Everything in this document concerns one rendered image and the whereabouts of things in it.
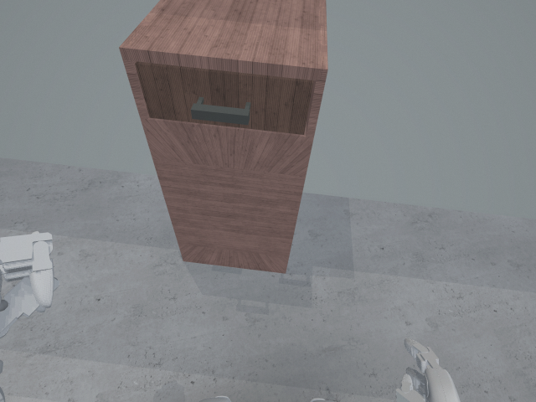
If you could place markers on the cabinet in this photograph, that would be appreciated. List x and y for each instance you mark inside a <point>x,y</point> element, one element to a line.
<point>233,194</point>

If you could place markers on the handle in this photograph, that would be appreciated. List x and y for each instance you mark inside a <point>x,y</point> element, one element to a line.
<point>220,113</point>

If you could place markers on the drawer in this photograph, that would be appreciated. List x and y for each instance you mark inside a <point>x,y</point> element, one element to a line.
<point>276,103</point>

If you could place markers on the left robot hand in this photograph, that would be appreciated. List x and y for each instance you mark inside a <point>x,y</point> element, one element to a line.
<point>26,258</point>

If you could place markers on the right robot hand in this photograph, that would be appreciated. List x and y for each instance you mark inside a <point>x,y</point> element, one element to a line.
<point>436,385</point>

